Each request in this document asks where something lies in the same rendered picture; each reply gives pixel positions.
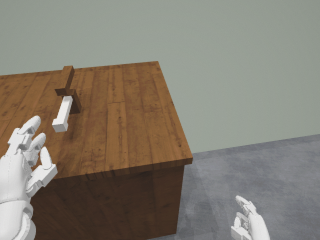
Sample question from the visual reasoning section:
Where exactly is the robot right hand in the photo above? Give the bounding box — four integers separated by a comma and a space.
231, 195, 270, 240

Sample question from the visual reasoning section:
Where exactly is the counter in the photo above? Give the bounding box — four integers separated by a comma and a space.
0, 61, 193, 240

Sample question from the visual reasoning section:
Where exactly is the tap lever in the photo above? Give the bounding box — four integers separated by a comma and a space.
52, 96, 73, 133

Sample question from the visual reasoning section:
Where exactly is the robot left hand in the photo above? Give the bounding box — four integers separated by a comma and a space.
0, 115, 58, 204

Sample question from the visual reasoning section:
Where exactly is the robot left forearm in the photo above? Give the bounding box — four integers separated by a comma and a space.
0, 200, 36, 240

